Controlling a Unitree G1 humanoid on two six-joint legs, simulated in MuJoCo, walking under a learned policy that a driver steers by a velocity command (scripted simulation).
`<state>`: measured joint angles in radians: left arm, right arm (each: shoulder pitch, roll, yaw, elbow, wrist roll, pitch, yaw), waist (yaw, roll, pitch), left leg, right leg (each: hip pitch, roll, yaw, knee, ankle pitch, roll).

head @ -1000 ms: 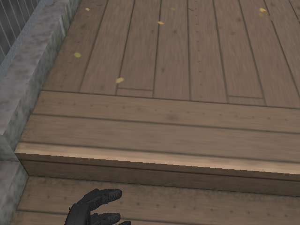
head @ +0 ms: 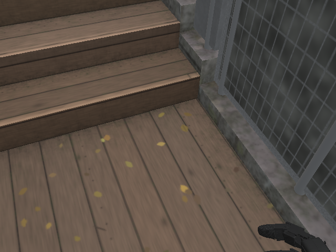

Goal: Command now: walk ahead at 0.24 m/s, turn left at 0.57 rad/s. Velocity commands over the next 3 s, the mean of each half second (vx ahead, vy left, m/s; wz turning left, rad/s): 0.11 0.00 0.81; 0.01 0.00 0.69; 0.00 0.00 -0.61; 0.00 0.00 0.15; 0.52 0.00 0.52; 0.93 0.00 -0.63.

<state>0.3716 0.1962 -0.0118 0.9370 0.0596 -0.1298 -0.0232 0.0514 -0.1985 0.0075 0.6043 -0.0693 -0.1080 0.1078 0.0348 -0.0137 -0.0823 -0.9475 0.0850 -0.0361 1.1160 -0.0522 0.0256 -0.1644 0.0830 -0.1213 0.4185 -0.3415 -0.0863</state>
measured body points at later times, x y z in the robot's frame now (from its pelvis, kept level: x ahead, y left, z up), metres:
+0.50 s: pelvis +0.18 +0.03 -0.01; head +0.22 +0.04 +0.44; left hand +0.28 +0.33 -0.09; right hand +0.44 -0.17 -0.10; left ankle +0.25 +0.16 -0.73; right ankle +0.33 -0.07 -0.73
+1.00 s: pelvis +0.17 +0.03 +0.00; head +0.16 +0.06 +0.45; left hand +0.05 +0.31 -0.12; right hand +0.45 -0.03 -0.09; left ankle +0.09 +0.10 -0.73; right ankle +0.30 -0.06 -0.67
